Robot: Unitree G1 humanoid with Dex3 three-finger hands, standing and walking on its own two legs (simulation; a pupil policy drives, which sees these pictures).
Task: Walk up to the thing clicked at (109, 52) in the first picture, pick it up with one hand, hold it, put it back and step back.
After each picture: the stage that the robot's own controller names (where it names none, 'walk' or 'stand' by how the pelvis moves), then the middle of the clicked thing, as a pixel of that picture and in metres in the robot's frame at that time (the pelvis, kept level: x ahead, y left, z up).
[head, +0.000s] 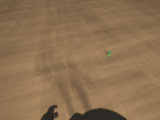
stand; (108, 53) +1.37 -0.29 -0.72
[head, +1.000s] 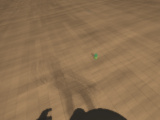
walk; (95, 56) +1.27 +0.08 -0.70
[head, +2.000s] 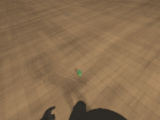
walk; (79, 73) +0.78 +0.32 -0.72
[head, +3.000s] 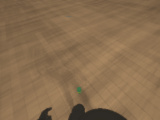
walk; (79, 90) +0.47 +0.24 -0.71
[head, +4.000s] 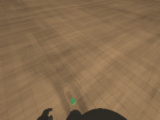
stand; (73, 101) +0.33 +0.21 -0.71
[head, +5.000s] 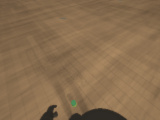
stand; (73, 103) +0.29 +0.23 -0.72
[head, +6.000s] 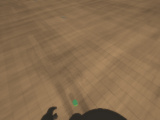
stand; (75, 103) +0.29 +0.22 -0.73
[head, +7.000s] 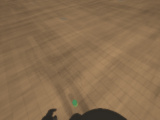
stand; (75, 103) +0.30 +0.23 -0.73
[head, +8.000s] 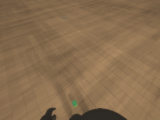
stand; (74, 103) +0.29 +0.23 -0.73
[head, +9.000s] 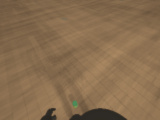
stand; (75, 104) +0.29 +0.22 -0.73
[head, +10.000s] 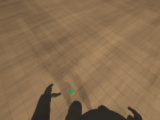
go down; (72, 91) +0.32 +0.23 -0.68
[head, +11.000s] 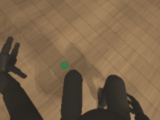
go down; (64, 66) +0.37 +0.26 -0.30
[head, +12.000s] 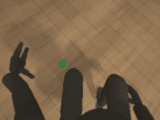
close in; (63, 64) +0.38 +0.27 -0.28
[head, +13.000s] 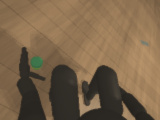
close in; (36, 63) +0.35 +0.29 -0.21
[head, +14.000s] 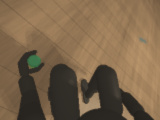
close; (34, 62) +0.35 +0.30 -0.22
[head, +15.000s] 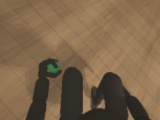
lift; (53, 68) +0.30 +0.28 -0.12
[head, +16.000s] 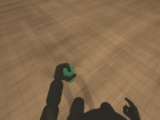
lift; (69, 74) +0.31 +0.18 +0.02
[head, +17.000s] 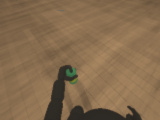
hold; (72, 76) +0.32 +0.17 +0.00
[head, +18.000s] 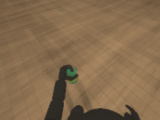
hold; (72, 75) +0.32 +0.17 -0.01
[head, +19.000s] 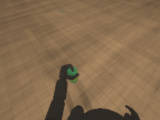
crouch; (72, 75) +0.33 +0.17 +0.00
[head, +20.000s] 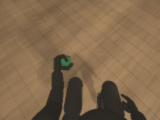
crouch; (67, 64) +0.39 +0.21 -0.09
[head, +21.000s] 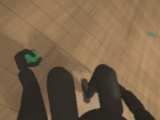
lower; (33, 59) +0.38 +0.30 -0.22
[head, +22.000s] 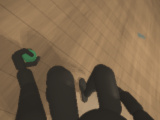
lower; (30, 58) +0.38 +0.30 -0.22
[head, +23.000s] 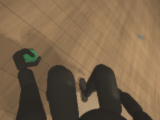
lower; (31, 58) +0.37 +0.30 -0.22
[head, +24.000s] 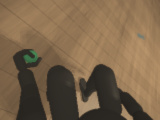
lower; (31, 59) +0.37 +0.30 -0.22
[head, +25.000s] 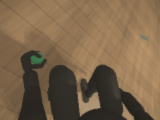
loosen; (37, 60) +0.36 +0.28 -0.22
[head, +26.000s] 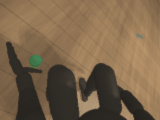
withdraw; (35, 62) +0.36 +0.27 -0.22
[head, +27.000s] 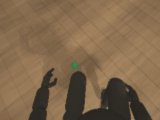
walk; (75, 66) +0.40 +0.22 -0.36
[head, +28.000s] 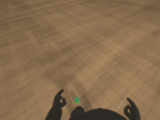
stand; (76, 100) +0.31 +0.18 -0.66
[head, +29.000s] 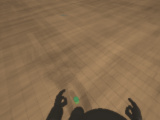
stand; (76, 100) +0.33 +0.20 -0.67
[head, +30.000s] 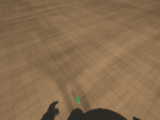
stand; (77, 100) +0.33 +0.18 -0.70
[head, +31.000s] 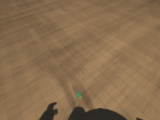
walk; (79, 95) +0.35 +0.19 -0.71
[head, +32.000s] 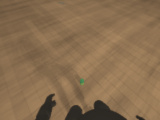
walk; (82, 81) +0.52 +0.11 -0.71
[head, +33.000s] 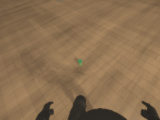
walk; (80, 62) +0.85 +0.28 -0.68
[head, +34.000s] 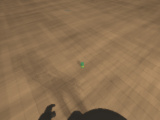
stand; (82, 65) +0.96 +0.21 -0.71
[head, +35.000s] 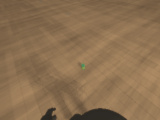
stand; (83, 66) +0.96 +0.22 -0.73
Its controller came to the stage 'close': yes
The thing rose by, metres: 0.70
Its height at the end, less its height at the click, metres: +0.00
